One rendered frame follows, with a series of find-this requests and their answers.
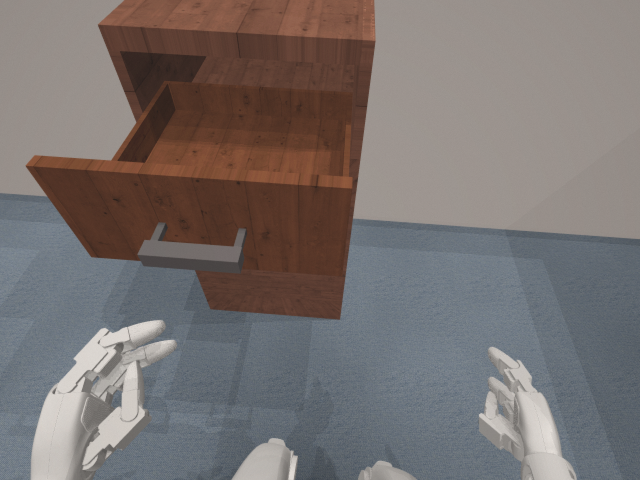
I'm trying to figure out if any drawer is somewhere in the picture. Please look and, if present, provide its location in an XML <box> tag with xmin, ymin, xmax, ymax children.
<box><xmin>26</xmin><ymin>81</ymin><xmax>353</xmax><ymax>276</ymax></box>

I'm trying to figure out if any right robot hand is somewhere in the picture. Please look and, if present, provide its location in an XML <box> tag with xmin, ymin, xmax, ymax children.
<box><xmin>479</xmin><ymin>347</ymin><xmax>562</xmax><ymax>463</ymax></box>

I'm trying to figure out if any cabinet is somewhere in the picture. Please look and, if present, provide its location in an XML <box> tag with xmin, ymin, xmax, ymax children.
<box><xmin>98</xmin><ymin>0</ymin><xmax>376</xmax><ymax>320</ymax></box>

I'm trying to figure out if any robot right shin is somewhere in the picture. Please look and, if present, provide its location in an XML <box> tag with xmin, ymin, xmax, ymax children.
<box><xmin>372</xmin><ymin>461</ymin><xmax>392</xmax><ymax>469</ymax></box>

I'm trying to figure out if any left robot hand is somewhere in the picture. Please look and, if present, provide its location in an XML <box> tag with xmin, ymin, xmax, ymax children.
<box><xmin>30</xmin><ymin>320</ymin><xmax>177</xmax><ymax>480</ymax></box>

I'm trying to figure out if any robot left thigh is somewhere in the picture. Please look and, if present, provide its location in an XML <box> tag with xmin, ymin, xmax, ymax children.
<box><xmin>231</xmin><ymin>443</ymin><xmax>298</xmax><ymax>480</ymax></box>

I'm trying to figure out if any right robot forearm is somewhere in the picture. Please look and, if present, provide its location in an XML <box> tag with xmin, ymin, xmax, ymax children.
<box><xmin>520</xmin><ymin>453</ymin><xmax>577</xmax><ymax>480</ymax></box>

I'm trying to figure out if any handle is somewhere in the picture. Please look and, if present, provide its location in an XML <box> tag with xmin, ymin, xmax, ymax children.
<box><xmin>137</xmin><ymin>222</ymin><xmax>247</xmax><ymax>274</ymax></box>

